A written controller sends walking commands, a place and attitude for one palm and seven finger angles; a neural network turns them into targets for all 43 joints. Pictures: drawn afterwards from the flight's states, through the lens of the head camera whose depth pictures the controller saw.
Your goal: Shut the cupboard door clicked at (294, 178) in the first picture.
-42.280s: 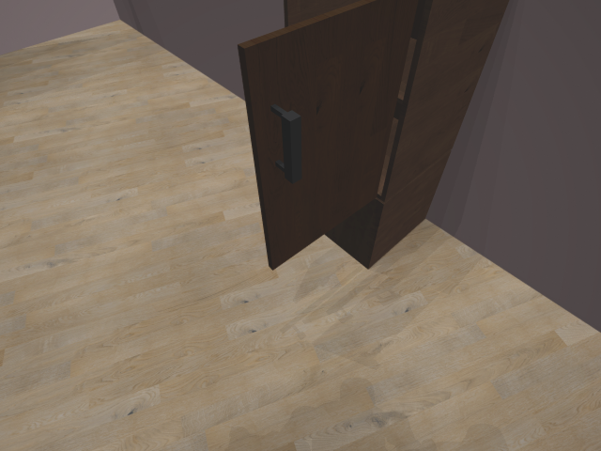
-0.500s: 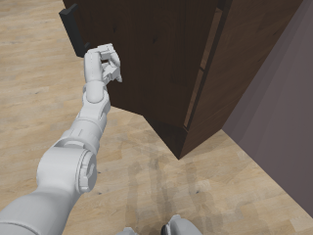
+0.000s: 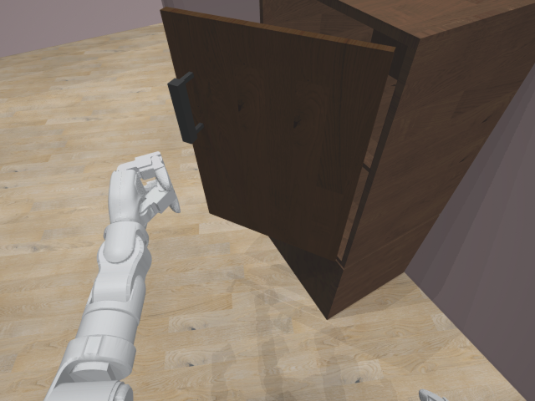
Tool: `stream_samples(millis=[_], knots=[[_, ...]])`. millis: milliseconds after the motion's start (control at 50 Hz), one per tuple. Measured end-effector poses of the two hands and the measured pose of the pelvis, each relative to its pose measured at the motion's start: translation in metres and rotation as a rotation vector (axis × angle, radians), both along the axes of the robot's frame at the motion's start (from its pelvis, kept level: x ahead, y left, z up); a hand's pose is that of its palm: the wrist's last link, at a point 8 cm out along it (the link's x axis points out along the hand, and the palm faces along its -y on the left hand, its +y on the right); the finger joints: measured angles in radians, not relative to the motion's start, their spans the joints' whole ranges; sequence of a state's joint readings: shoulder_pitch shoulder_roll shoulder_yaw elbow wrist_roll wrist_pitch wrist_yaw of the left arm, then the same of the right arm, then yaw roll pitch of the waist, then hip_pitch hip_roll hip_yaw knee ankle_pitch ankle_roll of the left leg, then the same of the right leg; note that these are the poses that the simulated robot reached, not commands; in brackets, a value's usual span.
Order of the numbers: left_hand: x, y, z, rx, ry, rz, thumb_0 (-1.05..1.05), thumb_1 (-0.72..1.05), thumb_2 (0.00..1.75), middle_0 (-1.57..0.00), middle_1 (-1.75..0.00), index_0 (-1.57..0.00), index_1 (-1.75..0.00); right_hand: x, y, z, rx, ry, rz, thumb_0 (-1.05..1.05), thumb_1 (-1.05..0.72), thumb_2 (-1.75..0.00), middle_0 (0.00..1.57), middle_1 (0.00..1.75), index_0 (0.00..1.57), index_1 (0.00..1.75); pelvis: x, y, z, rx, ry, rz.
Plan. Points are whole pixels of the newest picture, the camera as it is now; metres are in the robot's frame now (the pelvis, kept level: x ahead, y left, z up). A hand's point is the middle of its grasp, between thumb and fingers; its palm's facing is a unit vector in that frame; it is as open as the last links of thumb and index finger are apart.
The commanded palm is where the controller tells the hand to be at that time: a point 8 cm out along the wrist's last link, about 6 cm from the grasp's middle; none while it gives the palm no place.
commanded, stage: draw the hand back to the body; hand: left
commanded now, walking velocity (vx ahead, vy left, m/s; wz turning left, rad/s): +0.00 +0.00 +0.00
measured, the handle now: (189, 108) +0.66 +0.19 +0.08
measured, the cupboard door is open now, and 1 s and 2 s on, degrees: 35 35 35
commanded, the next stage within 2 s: step back with the hand held close in 1.14 s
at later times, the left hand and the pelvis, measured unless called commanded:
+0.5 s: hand (60, 259) +0.25 +0.25 +0.16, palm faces +0.32 -0.90 -0.30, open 4.2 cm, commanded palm +0.20 +0.29 +0.17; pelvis +0.01 +0.02 +0.02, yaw +2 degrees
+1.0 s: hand out of the picture +0.18 +0.30 +0.17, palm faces +0.52 -0.76 -0.39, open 7.3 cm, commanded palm +0.13 +0.33 +0.19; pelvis +0.00 +0.02 +0.02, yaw +3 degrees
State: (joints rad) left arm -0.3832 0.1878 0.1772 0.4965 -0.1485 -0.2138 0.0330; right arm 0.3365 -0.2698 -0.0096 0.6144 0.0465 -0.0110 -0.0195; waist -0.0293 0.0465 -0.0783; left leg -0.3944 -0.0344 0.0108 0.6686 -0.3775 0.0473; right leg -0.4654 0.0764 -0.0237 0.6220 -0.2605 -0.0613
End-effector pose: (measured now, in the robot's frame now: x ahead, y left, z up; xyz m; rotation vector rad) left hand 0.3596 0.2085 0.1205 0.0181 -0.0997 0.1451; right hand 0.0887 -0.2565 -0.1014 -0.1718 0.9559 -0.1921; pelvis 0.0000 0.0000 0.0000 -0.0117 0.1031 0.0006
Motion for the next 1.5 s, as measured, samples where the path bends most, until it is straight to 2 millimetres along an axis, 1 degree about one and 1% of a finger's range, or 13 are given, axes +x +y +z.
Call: stream_samples(millis=[80,140,200,260,360,500,680,860,920,1040,1240,1380,1500], knots=[[-0.023,0.005,0.011,0.015,0.006,-0.037,0.02,0.90,0.90,-1.27,-1.47,-1.28,-1.47,0.053,0.009,0.020,-0.005,-0.161,0.052,0.01,-0.91,-0.90,0.20,0.29,0.20,0.30,-0.001,0.004,0.003,0.000,-0.036,0.014],[-0.042,0.009,0.017,0.098,0.012,-0.040,0.02,0.90,0.90,-1.23,-1.43,-1.24,-1.43,0.085,0.023,0.036,0.010,-0.256,0.078,0.01,-0.91,-0.90,0.20,0.29,0.20,0.30,-0.001,0.007,0.006,0.005,-0.066,0.016],[-0.062,0.017,0.019,0.146,0.013,-0.021,0.02,0.90,0.90,-1.17,-1.36,-1.18,-1.36,0.107,0.039,0.051,0.029,-0.318,0.107,0.01,-0.91,-0.90,0.20,0.29,0.20,0.30,0.001,0.008,0.010,0.007,-0.094,0.018],[-0.082,0.031,0.020,0.171,0.022,0.018,0.02,0.89,0.90,-1.11,-1.29,-1.11,-1.29,0.120,0.056,0.060,0.044,-0.341,0.146,0.00,-0.91,-0.90,0.20,0.29,0.20,0.30,0.003,0.009,0.013,0.005,-0.118,0.025],[-0.112,0.056,0.028,0.223,0.033,0.103,0.02,0.89,0.90,-0.98,-1.15,-0.99,-1.15,0.124,0.078,0.058,0.068,-0.320,0.202,0.00,-0.91,-0.90,0.20,0.29,0.20,0.30,0.007,0.015,0.017,-0.001,-0.144,0.036],[-0.147,0.080,0.051,0.302,0.006,0.189,0.02,0.89,0.90,-0.79,-0.94,-0.80,-0.94,0.108,0.091,0.038,0.092,-0.229,0.224,0.01,-0.91,-0.90,0.20,0.30,0.21,0.30,0.011,0.023,0.020,-0.002,-0.156,0.043],[-0.186,0.111,0.059,0.390,0.046,0.291,0.02,0.89,0.90,-0.55,-0.68,-0.56,-0.68,0.091,0.080,0.029,0.071,-0.176,0.175,0.01,-0.91,-0.90,0.20,0.30,0.21,0.30,0.014,0.027,0.020,-0.006,-0.159,0.036],[-0.230,0.132,0.082,0.483,0.009,0.408,0.02,0.89,0.90,-0.32,-0.42,-0.32,-0.42,0.100,0.069,0.038,0.037,-0.248,0.174,0.01,-0.91,-0.90,0.20,0.29,0.20,0.30,0.011,0.028,0.020,-0.007,-0.167,0.042],[-0.233,0.132,0.075,0.455,0.012,0.430,0.02,0.89,0.90,-0.27,-0.37,-0.28,-0.37,0.103,0.069,0.040,0.031,-0.263,0.189,0.01,-0.91,-0.90,0.20,0.29,0.20,0.30,0.006,0.027,0.019,-0.003,-0.170,0.047],[-0.225,0.121,0.062,0.402,0.022,0.403,0.02,0.89,0.90,-0.22,-0.32,-0.23,-0.32,0.104,0.071,0.044,0.028,-0.283,0.199,0.01,-0.91,-0.90,0.20,0.29,0.20,0.30,0.003,0.023,0.019,0.001,-0.167,0.044],[-0.216,0.114,0.078,0.457,-0.021,0.372,0.02,0.89,0.90,-0.21,-0.30,-0.22,-0.30,0.100,0.068,0.041,0.047,-0.280,0.179,0.01,-0.91,-0.90,0.20,0.29,0.20,0.30,0.009,0.017,0.020,-0.001,-0.169,0.033],[-0.211,0.119,0.072,0.491,0.008,0.372,0.02,0.89,0.90,-0.21,-0.30,-0.21,-0.30,0.094,0.053,0.032,0.030,-0.225,0.150,0.01,-0.91,-0.90,0.20,0.30,0.21,0.30,0.008,0.015,0.017,-0.013,-0.113,0.046],[-0.212,0.119,0.063,0.510,0.008,0.316,0.02,0.89,0.90,-0.21,-0.30,-0.21,-0.30,0.083,0.038,0.026,-0.028,-0.165,0.101,0.01,-0.91,-0.90,0.20,0.29,0.20,0.30,0.004,0.025,0.009,-0.018,-0.078,0.058]])
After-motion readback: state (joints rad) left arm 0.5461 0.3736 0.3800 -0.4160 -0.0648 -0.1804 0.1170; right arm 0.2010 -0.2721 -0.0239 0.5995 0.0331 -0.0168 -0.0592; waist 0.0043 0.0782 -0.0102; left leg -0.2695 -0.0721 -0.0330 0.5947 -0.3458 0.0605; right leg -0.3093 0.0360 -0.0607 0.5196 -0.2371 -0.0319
